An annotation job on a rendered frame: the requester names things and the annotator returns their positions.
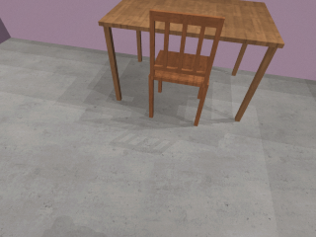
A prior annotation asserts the chair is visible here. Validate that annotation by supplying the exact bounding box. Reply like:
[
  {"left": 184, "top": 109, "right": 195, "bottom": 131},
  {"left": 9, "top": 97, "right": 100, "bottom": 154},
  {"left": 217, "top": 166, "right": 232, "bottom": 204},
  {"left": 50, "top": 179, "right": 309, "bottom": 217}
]
[{"left": 148, "top": 9, "right": 225, "bottom": 126}]

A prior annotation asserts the table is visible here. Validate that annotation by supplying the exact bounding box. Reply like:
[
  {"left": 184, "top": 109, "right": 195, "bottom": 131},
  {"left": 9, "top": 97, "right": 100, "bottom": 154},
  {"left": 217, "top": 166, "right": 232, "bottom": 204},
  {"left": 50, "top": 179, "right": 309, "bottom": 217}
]
[{"left": 98, "top": 0, "right": 284, "bottom": 121}]

